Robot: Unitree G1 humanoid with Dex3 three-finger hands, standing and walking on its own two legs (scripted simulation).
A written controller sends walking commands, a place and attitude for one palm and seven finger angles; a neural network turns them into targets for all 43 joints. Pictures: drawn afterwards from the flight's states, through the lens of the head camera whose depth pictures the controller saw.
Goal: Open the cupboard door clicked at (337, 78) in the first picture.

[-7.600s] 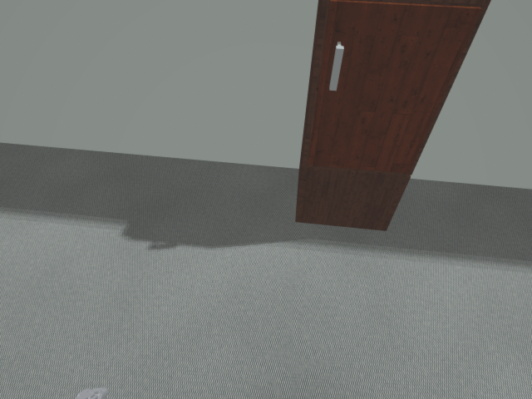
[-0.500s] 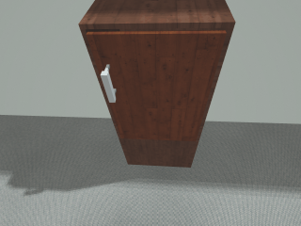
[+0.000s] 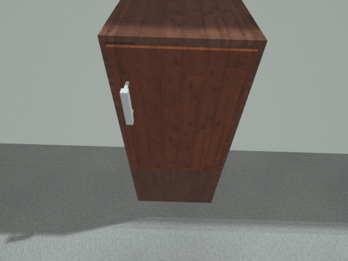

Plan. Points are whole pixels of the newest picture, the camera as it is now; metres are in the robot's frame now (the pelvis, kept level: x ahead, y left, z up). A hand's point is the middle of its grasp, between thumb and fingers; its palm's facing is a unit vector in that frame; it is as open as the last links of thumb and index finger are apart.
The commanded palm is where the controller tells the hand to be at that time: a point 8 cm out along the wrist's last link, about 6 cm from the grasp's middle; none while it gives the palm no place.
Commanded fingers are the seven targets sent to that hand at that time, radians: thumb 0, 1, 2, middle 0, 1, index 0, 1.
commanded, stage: look again from close up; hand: left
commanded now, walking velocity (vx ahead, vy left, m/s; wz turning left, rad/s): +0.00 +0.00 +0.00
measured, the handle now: (128, 103) +0.55 +0.18 +0.05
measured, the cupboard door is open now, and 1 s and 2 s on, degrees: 0 0 0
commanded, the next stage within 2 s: shuffle to correct the standing spot in 0.44 s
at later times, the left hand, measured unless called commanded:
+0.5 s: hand out of the picture -0.09 +0.18 -0.18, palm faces +0.05 -0.98 -0.19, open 7.4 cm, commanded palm none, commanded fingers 0.00 0.90 0.90 -0.20 -0.30 -0.20 -0.30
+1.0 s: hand out of the picture -0.08 +0.17 -0.19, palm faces +0.07 -0.99 -0.14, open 7.3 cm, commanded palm none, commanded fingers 0.00 0.90 0.90 -0.20 -0.30 -0.20 -0.30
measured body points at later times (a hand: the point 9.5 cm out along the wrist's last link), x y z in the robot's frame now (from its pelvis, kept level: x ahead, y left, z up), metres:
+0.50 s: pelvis -0.08 +0.00 -0.01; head -0.09 +0.01 +0.44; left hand -0.09 +0.23 -0.17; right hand -0.08 -0.22 -0.16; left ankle -0.01 +0.11 -0.74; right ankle -0.06 -0.13 -0.74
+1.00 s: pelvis -0.10 +0.00 -0.01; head -0.12 +0.02 +0.44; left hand -0.09 +0.22 -0.17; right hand -0.14 -0.21 -0.16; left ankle -0.03 +0.10 -0.74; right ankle -0.10 -0.11 -0.68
